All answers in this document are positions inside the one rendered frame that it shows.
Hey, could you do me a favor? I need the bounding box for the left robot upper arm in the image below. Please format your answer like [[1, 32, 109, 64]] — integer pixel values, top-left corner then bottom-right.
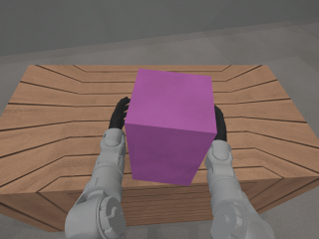
[[58, 195, 127, 239]]

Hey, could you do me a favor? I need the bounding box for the carton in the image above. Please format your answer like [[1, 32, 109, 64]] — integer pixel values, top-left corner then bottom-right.
[[124, 68, 217, 186]]

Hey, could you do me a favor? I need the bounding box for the pedestal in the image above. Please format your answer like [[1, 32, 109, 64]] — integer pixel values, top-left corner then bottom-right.
[[0, 65, 319, 233]]

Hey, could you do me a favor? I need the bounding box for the right robot hand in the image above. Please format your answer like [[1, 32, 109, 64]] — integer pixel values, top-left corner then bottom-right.
[[214, 105, 227, 141]]

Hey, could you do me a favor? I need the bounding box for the left robot hand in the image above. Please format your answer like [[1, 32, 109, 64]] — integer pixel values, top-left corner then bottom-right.
[[108, 97, 131, 129]]

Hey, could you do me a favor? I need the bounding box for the robot right forearm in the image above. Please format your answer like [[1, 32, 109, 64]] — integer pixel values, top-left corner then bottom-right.
[[204, 139, 263, 220]]

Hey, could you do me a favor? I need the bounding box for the right robot upper arm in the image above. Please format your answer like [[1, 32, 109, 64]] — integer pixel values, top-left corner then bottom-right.
[[210, 204, 275, 239]]

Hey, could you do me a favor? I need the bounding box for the robot left forearm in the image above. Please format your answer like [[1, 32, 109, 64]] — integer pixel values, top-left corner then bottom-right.
[[65, 127, 127, 236]]

